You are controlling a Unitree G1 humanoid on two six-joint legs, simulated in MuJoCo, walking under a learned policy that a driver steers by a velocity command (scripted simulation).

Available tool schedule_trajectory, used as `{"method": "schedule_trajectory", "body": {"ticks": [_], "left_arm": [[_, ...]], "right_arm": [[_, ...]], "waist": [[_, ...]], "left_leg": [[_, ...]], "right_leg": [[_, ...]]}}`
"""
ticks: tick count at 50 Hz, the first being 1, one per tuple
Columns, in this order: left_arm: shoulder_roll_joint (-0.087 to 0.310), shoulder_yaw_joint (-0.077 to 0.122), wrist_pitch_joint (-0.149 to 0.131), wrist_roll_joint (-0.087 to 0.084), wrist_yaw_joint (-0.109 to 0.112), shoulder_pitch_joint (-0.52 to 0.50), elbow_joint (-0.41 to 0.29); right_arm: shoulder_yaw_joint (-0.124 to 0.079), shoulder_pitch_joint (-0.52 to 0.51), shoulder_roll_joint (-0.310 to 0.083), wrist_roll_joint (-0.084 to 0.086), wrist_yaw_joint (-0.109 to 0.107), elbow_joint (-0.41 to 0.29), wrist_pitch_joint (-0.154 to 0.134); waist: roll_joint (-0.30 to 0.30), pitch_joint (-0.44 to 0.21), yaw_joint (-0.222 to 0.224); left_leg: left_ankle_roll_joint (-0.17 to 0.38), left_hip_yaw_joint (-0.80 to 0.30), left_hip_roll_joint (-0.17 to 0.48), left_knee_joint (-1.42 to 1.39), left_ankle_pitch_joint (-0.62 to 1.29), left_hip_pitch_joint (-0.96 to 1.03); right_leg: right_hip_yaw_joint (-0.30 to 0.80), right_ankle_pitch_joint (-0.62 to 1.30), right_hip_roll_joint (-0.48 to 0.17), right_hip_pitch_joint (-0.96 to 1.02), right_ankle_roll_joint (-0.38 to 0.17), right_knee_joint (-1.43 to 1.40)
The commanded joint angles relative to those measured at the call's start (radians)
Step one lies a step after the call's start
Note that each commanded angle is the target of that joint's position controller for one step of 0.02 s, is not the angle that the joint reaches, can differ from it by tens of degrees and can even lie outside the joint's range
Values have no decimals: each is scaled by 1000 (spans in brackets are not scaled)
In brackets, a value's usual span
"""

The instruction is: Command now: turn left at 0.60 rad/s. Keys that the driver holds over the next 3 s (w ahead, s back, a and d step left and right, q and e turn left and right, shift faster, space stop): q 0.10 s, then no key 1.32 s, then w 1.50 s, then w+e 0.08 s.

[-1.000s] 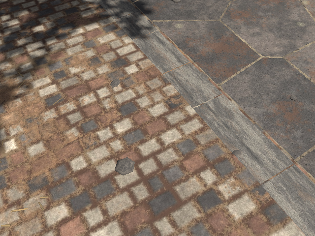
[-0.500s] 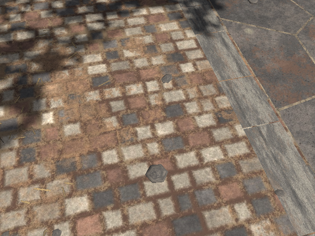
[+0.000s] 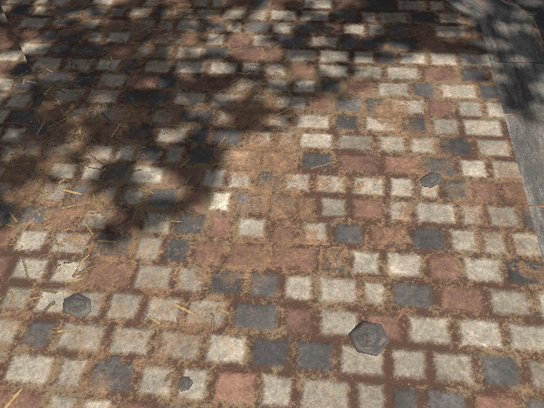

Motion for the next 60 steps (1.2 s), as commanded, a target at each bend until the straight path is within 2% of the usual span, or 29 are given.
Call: {"method": "schedule_trajectory", "body": {"ticks": [1, 5, 6, 7, 8, 9, 10, 11, 12, 13, 14, 15, 17, 19, 21, 23, 25, 26, 27, 28, 29, 30, 31, 34, 41, 60], "left_arm": [[219, 62, -1, -6, -1, -8, -60], [240, 72, -5, -32, -18, -16, -53], [237, 70, -6, -43, -19, -27, -49], [214, 63, -8, -52, -21, -15, -37], [166, 49, -14, -37, -27, 41, -16], [79, 12, -21, 31, -38, 39, -62], [140, 32, -21, 10, -26, -53, -76], [179, 44, -14, -18, -20, -79, -71], [172, 46, -7, -25, -15, -68, -61], [170, 48, -1, -18, -8, -51, -40], [170, 49, 5, -11, -5, -31, -33], [161, 48, 6, -11, -7, -8, -24], [136, 39, 8, -18, -9, 16, -13], [109, 24, 8, -15, -11, -9, -19], [109, 18, 8, -13, -14, -29, -28], [121, 19, 6, -17, -15, -24, -26], [107, 14, -1, -14, -19, 15, -9], [103, 9, -7, -1, -22, 34, -1], [137, 11, -13, 11, -21, 47, -1], [205, 25, -14, 6, -18, 38, -3], [173, 22, -16, -6, -24, 10, 11], [129, 10, -23, -3, -30, -9, 1], [114, 4, -28, 5, -30, -14, 6], [107, -3, -44, 2, -27, 8, 20], [103, -11, -40, -2, -13, 24, 44], [88, -20, -35, -7, -7, 50, 175]], "right_arm": [[7, -100, -33, -3, 13, -125, -19], [-4, -63, -58, 2, 25, -119, -10], [-6, -32, -51, 0, 27, -107, -10], [-12, 12, -57, -3, 24, -89, -11], [-25, 46, -101, -4, 14, -83, -13], [-43, 60, -220, -15, -4, -106, -19], [-26, 71, -178, -51, 6, -108, -41], [-13, 48, -143, -55, 13, -95, -59], [-4, -5, -117, -42, 11, -81, -70], [4, -44, -96, -29, 7, -80, -71], [12, -78, -89, -24, 3, -76, -71], [21, -91, -72, -28, -2, -74, -72], [31, -107, -46, -35, -6, -63, -74], [32, -108, -45, -35, -7, -49, -74], [28, -93, -59, -37, -4, -30, -70], [32, -90, -58, -37, 2, -10, -69], [45, -115, -33, -28, 6, 7, -70], [53, -100, -15, -24, 7, 24, -73], [60, -64, 3, -37, 9, 40, -81], [53, -18, -12, -48, 16, 47, -90], [54, -37, -4, -49, 13, 52, -88], [50, -87, -28, -46, 9, 55, -83], [48, -104, -20, -41, 3, 55, -76], [49, -87, -5, -39, -3, 74, -61], [45, -57, 6, -32, -9, 141, -68], [44, -40, 1, -24, -28, 338, -67]], "waist": [[-224, -108, 42], [-236, -116, 22], [-223, -119, -3], [-193, -129, -26], [-66, -163, -26], [285, -198, 5], [219, -238, -77], [133, -195, -74], [112, -158, -44], [92, -141, -31], [101, -128, -12], [107, -137, 2], [106, -146, 10], [106, -132, -7], [112, -117, -28], [112, -100, -34], [91, -87, -1], [59, -85, 17], [5, -106, 1], [-109, -106, -53], [-172, -104, -50], [-139, -73, -23], [-128, -71, -20], [-97, -59, -14], [-34, -57, -6], [-34, -37, -12]], "left_leg": [[1, 60, 33, -155, -30, -13], [48, 113, 17, -365, 23, 122], [75, 123, 4, -480, 96, 193], [109, 122, -17, -607, 198, 304], [147, 13, 42, -667, 411, 480], [274, -346, 337, -618, 887, 662], [439, -399, 421, -635, 859, 540], [420, -309, 358, -652, 769, 493], [366, -242, 296, -659, 670, 461], [328, -206, 260, -665, 613, 444], [320, -176, 239, -671, 639, 399], [319, -153, 222, -678, 649, 372], [316, -127, 203, -685, 601, 372], [311, -128, 195, -686, 517, 368], [325, -157, 207, -690, 437, 353], [331, -193, 215, -691, 364, 332], [303, -198, 194, -674, 295, 294], [263, -187, 170, -668, 256, 261], [210, -164, 127, -642, 200, 228], [171, -102, 61, -618, 133, 212], [136, -44, 19, -616, 116, 288], [126, -42, 19, -593, 127, 316], [132, -43, 24, -584, 147, 326], [148, -59, 34, -592, 194, 311], [133, -54, 34, -593, 248, 311], [123, -38, 33, -608, 312, 357]], "right_leg": [[138, 369, -239, 174, -210, -107], [106, 397, -266, 157, -188, -58], [90, 391, -255, 135, -166, -18], [59, 348, -231, 85, -124, 44], [-15, 204, -176, -39, -45, 179], [-89, -381, -48, -333, 63, 484], [47, -471, -3, -392, 84, 658], [83, -417, -21, -387, 79, 727], [95, -345, -28, -391, 72, 713], [102, -284, -35, -384, 76, 691], [96, -220, -26, -343, 86, 691], [91, -174, -16, -298, 92, 690], [90, -130, -15, -252, 100, 591], [90, -125, -20, -201, 97, 440], [81, -154, -14, -147, 90, 336], [76, -161, -6, -102, 80, 249], [64, -43, 4, -8, 61, 72], [76, 107, -2, 74, 45, -49], [145, 267, -60, 156, 24, -52], [162, 328, -105, 157, -12, 0], [164, 120, -87, 41, -42, -15], [154, 31, -64, -10, -34, -39], [144, 12, -56, -27, -18, -45], [121, 35, -36, -11, 4, -28], [110, 63, -23, 15, -1, -13], [88, 94, 7, 29, -1, -41]]}}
